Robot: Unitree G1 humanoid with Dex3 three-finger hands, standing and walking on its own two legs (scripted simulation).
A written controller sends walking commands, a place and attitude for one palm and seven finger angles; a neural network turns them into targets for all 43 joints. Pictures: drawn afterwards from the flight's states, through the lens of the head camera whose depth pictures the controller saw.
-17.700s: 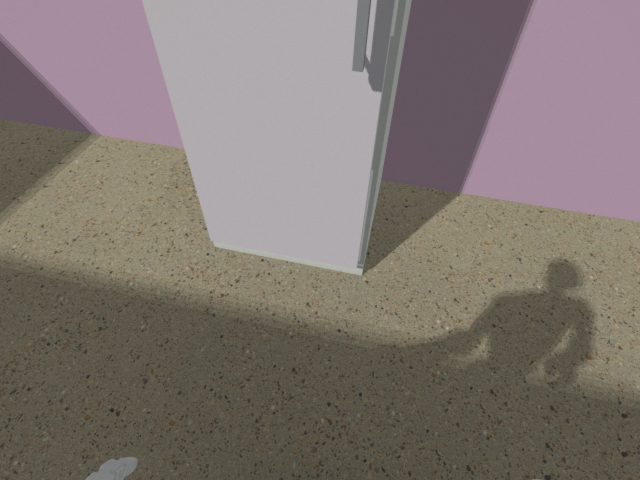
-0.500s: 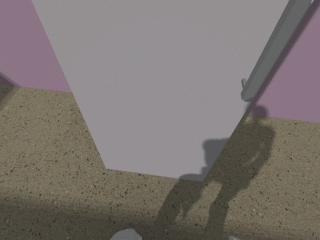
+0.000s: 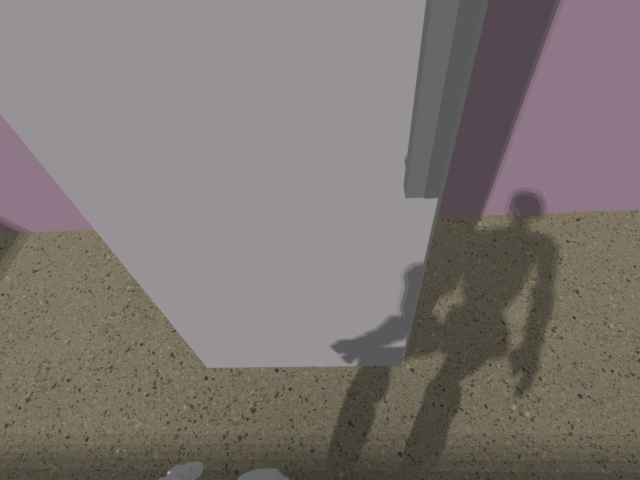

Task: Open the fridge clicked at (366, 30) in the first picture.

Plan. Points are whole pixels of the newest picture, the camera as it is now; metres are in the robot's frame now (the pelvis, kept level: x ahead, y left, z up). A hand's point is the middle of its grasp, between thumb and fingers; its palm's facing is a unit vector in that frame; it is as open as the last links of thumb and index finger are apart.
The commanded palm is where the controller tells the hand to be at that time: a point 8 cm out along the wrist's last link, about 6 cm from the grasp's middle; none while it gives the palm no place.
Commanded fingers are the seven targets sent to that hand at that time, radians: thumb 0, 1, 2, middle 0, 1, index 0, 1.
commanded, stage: come to a stop and stand still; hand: right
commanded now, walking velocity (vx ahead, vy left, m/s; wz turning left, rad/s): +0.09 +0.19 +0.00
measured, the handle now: (424, 84) +0.47 -0.12 +0.24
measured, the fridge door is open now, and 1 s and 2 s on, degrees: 0 0 0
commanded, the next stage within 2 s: look again from close up in 1.78 s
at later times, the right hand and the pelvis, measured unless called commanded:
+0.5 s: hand out of the picture -0.05 -0.16 -0.16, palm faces +0.00 +0.98 -0.19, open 7.4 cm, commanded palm none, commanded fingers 0.00 -0.90 -0.90 0.20 0.30 0.20 0.30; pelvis -0.06 +0.02 +0.01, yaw +2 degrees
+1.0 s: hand out of the picture -0.16 -0.09 -0.16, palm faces +0.14 +0.99 -0.08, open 7.4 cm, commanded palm none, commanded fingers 0.00 -0.90 -0.90 0.20 0.30 0.20 0.30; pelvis -0.06 +0.02 +0.01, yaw +0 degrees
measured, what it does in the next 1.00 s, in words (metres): steps on the spot: left foot, then right foot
